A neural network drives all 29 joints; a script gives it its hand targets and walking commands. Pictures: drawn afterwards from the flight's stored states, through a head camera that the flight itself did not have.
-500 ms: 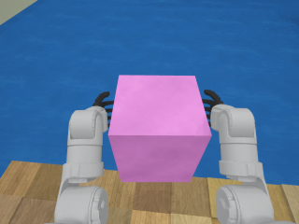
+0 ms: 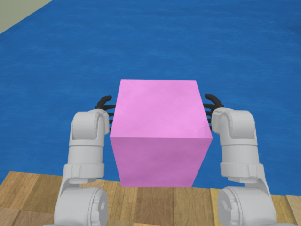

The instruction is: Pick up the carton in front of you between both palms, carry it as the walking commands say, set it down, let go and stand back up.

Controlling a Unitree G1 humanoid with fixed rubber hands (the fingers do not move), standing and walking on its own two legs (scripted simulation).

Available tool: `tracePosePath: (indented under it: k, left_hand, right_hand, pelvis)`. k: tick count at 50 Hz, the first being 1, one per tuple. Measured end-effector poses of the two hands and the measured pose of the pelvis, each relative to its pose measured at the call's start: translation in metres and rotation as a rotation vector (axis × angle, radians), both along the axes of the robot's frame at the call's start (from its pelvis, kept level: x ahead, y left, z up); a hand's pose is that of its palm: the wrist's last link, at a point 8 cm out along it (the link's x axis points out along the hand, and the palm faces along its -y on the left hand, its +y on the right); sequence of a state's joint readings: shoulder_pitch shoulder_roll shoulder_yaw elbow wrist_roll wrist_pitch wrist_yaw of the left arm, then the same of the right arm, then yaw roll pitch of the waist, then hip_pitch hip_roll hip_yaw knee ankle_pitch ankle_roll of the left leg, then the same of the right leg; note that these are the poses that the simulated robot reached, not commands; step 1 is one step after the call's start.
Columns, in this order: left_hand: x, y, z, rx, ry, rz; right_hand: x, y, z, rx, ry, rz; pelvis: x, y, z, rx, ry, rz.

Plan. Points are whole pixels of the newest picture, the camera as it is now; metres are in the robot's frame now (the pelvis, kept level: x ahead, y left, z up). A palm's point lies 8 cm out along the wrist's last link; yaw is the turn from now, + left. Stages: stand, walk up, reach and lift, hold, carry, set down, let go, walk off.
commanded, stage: carry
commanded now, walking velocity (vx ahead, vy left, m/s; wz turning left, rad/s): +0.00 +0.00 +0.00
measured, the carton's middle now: (157, 135) +0.35 +0.01 +0.05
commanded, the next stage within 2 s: none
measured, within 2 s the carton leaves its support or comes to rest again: neither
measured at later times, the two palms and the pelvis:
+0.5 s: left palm (99, 116) +0.39 +0.17 +0.09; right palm (203, 110) +0.40 -0.12 +0.10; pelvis +0.11 +0.01 +0.00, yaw +0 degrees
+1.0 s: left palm (119, 61) +0.71 +0.16 +0.08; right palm (190, 60) +0.72 -0.14 +0.07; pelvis +0.42 +0.00 -0.03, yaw +1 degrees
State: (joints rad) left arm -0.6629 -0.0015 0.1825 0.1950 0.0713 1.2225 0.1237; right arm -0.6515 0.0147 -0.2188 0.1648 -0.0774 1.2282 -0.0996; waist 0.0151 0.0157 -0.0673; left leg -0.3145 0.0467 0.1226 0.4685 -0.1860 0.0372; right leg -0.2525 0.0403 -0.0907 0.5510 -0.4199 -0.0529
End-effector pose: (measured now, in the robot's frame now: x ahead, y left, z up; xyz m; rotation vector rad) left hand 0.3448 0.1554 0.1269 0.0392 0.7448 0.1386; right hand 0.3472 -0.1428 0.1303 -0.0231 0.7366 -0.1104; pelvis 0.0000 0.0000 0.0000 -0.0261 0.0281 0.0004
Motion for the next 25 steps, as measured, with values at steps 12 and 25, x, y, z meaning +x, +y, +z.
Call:
tracePosePath:
  k: [12, 25]
  left_hand:
    - [0.006, -0.001, -0.006, -0.011, 0.02, 0.016]
    - [0.042, 0.018, -0.033, -0.089, -0.026, 0.116]
  right_hand:
    - [0.004, -0.001, -0.009, 0.016, 0.02, -0.009]
    - [0.057, 0.018, -0.028, 0.07, -0.02, -0.029]
  pelvis:
    - [0.02, 0.0, 0.001, 0.003, 0.016, 0.008]
    - [0.11, 0.007, 0.002, 0.025, 0.033, 0.004]
